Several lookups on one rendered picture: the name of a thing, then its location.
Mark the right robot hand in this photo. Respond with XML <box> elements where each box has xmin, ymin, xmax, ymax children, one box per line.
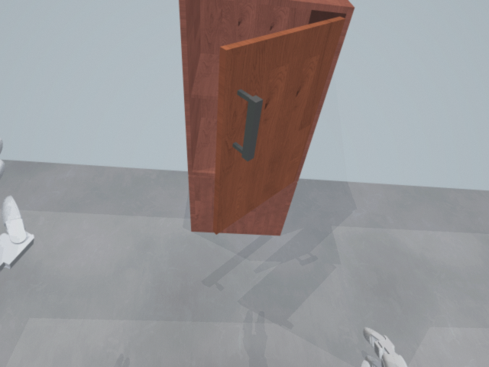
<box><xmin>361</xmin><ymin>327</ymin><xmax>407</xmax><ymax>367</ymax></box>

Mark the cupboard door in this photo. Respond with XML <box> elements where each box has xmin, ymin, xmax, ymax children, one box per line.
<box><xmin>213</xmin><ymin>17</ymin><xmax>345</xmax><ymax>235</ymax></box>

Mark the handle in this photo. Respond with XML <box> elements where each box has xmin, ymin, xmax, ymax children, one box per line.
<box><xmin>232</xmin><ymin>89</ymin><xmax>263</xmax><ymax>161</ymax></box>

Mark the left robot hand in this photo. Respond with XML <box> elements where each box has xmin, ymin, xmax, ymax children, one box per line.
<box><xmin>0</xmin><ymin>138</ymin><xmax>34</xmax><ymax>271</ymax></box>

